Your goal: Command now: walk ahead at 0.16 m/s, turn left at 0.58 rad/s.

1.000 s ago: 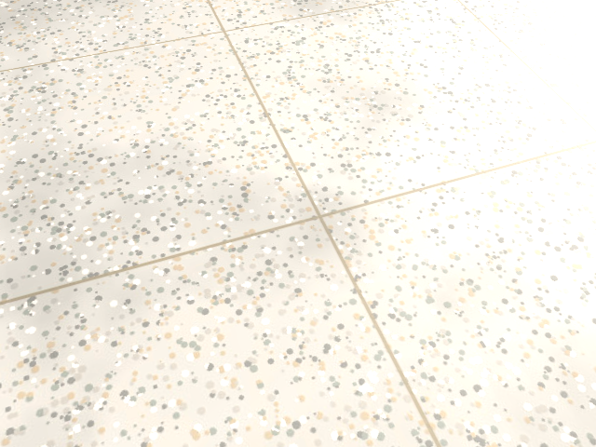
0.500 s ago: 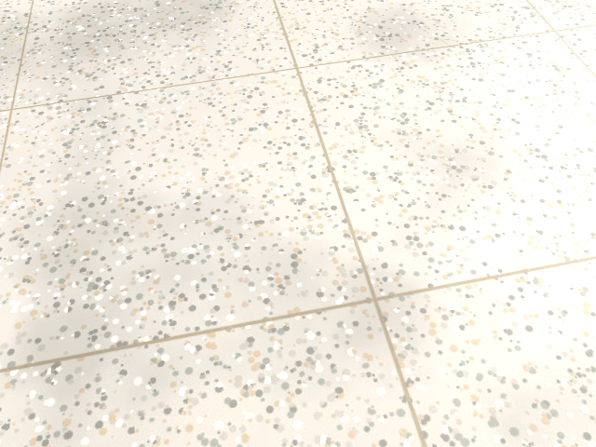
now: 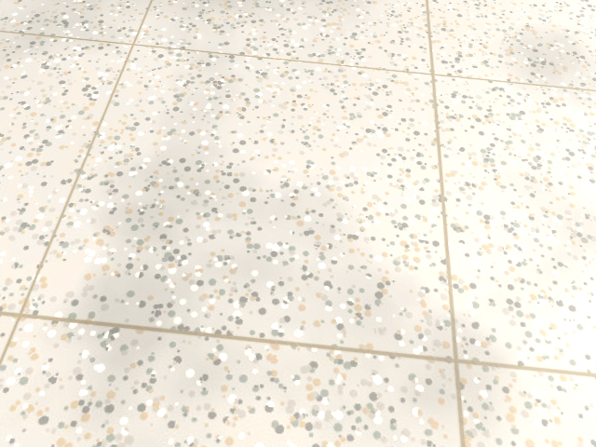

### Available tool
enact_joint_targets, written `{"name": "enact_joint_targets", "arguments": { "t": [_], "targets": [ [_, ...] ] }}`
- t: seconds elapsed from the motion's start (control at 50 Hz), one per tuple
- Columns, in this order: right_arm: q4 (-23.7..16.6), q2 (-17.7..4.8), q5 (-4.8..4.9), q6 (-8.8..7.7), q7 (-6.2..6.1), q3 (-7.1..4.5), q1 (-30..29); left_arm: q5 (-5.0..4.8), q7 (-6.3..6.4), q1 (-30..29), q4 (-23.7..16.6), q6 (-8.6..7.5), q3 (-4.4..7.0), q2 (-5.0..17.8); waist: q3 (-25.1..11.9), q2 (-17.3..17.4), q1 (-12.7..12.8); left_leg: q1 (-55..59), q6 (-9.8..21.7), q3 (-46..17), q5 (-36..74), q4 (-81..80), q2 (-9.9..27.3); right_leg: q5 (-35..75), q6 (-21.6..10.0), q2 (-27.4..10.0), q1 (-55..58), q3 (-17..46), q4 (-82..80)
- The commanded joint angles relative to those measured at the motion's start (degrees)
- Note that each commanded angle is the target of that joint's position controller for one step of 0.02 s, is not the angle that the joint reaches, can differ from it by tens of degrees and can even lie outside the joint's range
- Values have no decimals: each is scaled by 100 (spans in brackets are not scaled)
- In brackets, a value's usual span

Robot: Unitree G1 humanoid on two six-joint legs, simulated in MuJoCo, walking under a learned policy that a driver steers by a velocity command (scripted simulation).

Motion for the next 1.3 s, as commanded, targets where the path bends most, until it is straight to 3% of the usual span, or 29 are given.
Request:
{"name": "enact_joint_targets", "arguments": {
  "t": [0.02, 0.18, 0.24, 0.26, 0.28, 0.3, 0.32, 0.36, 0.42, 0.54, 0.6, 0.66, 0.7, 0.72, 0.74, 0.76, 0.78, 0.8, 0.82, 0.84, 0.86, 0.94, 1.02, 1.14, 1.18, 1.22, 1.26, 1.28, 1.3],
  "targets": [
    [-501, -873, 39, -75, -141, -257, -82, 7, 26, 436, -241, -21, 123, 436, -1259, 734, 191, 967, 963, -1860, -1132, -1252, 1231, 461, 30, -11, 83, 130, -776],
    [-505, -969, 99, -61, -183, -281, 188, -101, -146, 106, -404, -317, 131, 451, -904, 1037, 0, 769, 838, -2566, -2737, -1328, 1174, 449, -92, 271, 810, 94, -2602],
    [-559, -826, 141, 8, -174, -221, -6, -154, -187, 666, -238, -436, 180, 420, -707, 933, 404, 95, 609, -2536, -3062, -1047, 858, 981, -337, 258, 2051, -34, -3848],
    [-619, -647, 145, 12, -178, -169, -115, -128, -159, 1134, -96, -448, 248, 578, -706, 712, 615, -597, 339, -2269, -3101, -518, 590, 955, -495, -146, 2901, 198, -4185],
    [-637, -138, 149, -1, -175, -34, -43, -32, -114, 1726, 2, -438, 317, 915, -953, -243, 688, -1338, -59, -1323, -3036, 1332, 2, -49, -807, -1352, 3659, 1394, -4617],
    [-946, -300, 194, -99, -134, -68, -179, 167, -173, 1640, -11, -435, 406, 1342, -383, -1262, 489, -2660, -96, -747, -2589, 2310, -253, -1573, -1357, -2181, 3380, 3286, -5274],
    [-914, -660, 139, -164, -95, -144, -202, 113, -155, 1228, -151, -473, 375, 1112, 21, -1082, 325, -2972, -153, -843, -2097, 2984, 232, -1855, -1474, -2256, 3121, 3275, -5341],
    [-628, -746, 94, -163, -38, -207, 93, -46, -85, 932, -273, -465, 236, 644, -5, -737, 223, -2889, -330, -705, -1365, 3418, 377, -911, -1109, -1721, 3189, 2194, -5322],
    [-622, -469, 102, -204, 48, -150, -64, 36, -49, 1140, -190, -490, 181, 588, 4, -536, 340, -2639, -497, -448, -514, 3858, 544, 651, -988, -1397, 2945, 967, -5448],
    [-795, -235, 145, -208, 148, -44, -706, 35, -77, 1493, 21, -437, 185, 726, 177, -553, 624, -2246, -648, -29, 342, 2579, 749, 1950, -1001, -1275, 2990, -301, -5483],
    [-928, -94, 162, -240, 278, 36, -1169, -50, -79, 1687, 154, -390, 221, 890, 366, -517, 791, -1891, -533, 332, 346, 1722, 779, 2104, -989, -1411, 3124, -623, -5502],
    [-1017, -46, 175, -270, 352, 67, -1306, -191, -147, 1917, 357, -332, 232, 968, 447, -481, 696, -1218, -206, 556, -314, 1046, 598, 3036, -1026, -1601, 3274, -707, -5350],
    [-929, -346, 128, -298, 332, -78, -753, -281, -154, 1877, 472, -286, 258, 1166, 12, -681, 163, -33, 114, 797, -740, 626, 212, 5550, -995, -1614, 3405, -827, -4478],
    [-635, -599, 131, -304, 287, -229, 235, -307, -138, 1802, 524, -267, 228, 1166, -546, -605, -432, 1345, 329, 898, -227, 167, 42, 6315, -886, -1456, 3147, -1021, -3442],
    [-374, -941, 93, -267, 174, -379, 1186, -263, -133, 1779, 485, -320, 146, 1004, -1166, -477, -905, 3173, 505, 371, 67, 378, 445, 5432, -684, -1231, 1956, -1009, -2092],
    [-265, -1644, -22, -280, 63, -457, 1650, -58, -220, 2232, 192, -421, -137, 149, -2254, 1186, -563, 5435, 1315, -2475, -344, 275, 2430, 549, -300, -299, -361, -833, 359],
    [-303, -1297, -54, -320, 51, -356, 1832, -236, -234, 2022, 314, -578, -59, 502, -3171, 1164, -819, 5208, 1638, -4043, -516, -671, 2982, -941, -287, 122, -634, 450, 1355],
    [-191, -995, -67, -373, 87, -234, 1479, -433, -233, 1446, 82, -598, 93, 895, -2126, 927, -758, 4473, 1269, -2883, -236, -750, 2689, -566, -320, -174, -1109, 504, 1523],
    [-98, -783, 2, -406, 90, -172, 1145, -392, -212, 1171, -11, -590, 61, 779, -1380, 807, -529, 3610, 1042, -2012, 5, -832, 2419, -110, -347, -455, -1161, 306, 1201],
    [-59, -561, 21, -439, 104, -105, 767, -252, -185, 1090, 27, -546, 69, 700, -954, 626, -293, 2860, 866, -1458, 122, -1016, 2138, 284, -323, -638, -972, 234, 865],
    [-61, -369, -3, -496, 119, -56, 491, -210, -184, 1283, 101, -447, 103, 660, -742, 793, -55, 2302, 762, -997, 253, -1259, 1932, 642, -315, -775, -607, 285, 667],
    [177, -328, -60, -719, 101, -101, 193, -243, -173, 1474, 183, -158, 64, 254, -278, 560, 274, 1519, 739, -89, 720, -1950, 1848, 1314, -189, -772, -439, 349, 351],
    [408, -405, -94, -738, 4, -127, 278, -191, -220, 896, -35, -184, 50, 198, 24, 444, 175, 1676, 577, 684, 1005, -2075, 1675, 2523, -171, -626, -790, 386, -916],
    [725, -732, 43, -595, -85, -226, 741, -166, -474, -242, -536, -224, -70, 65, 378, 225, -262, 2657, 452, 1187, 1343, -1965, 1981, 2815, -452, -502, -1008, -214, -2476],
    [784, -836, 92, -486, -107, -258, 773, -165, -550, -380, -717, -224, -49, 137, 325, 288, -232, 3087, 364, 1309, 2141, -1602, 2075, 2329, -606, -374, -995, -438, -2677],
    [769, -1025, 115, -385, -153, -299, 702, -171, -579, -148, -802, -190, 47, 321, -62, 531, -8, 3317, 228, 1452, 4130, -832, 2052, 1708, -825, 19, -339, -826, -2668],
    [731, -1126, 160, -297, -191, -297, 540, -197, -517, 1133, -578, -152, 298, 759, -807, 602, 753, 2901, 10, 1610, 4981, 1034, 1827, 1578, -1166, 511, 1488, -999, -2948],
    [661, -979, 106, -343, -218, -222, 576, -192, -403, 2026, -388, -93, 494, 1196, -1316, 192, 1161, 1660, -247, 1605, 3520, 2688, 1565, 1771, -1445, 204, 3223, -191, -3177],
    [370, -54, -110, -488, -125, 53, 1161, -226, -349, 1910, -410, -118, 576, 1786, -1700, -1410, 407, -1006, -663, 1168, -2335, 4875, 307, 1000, -2515, -1307, 5093, 3078, -3641]
  ]
}}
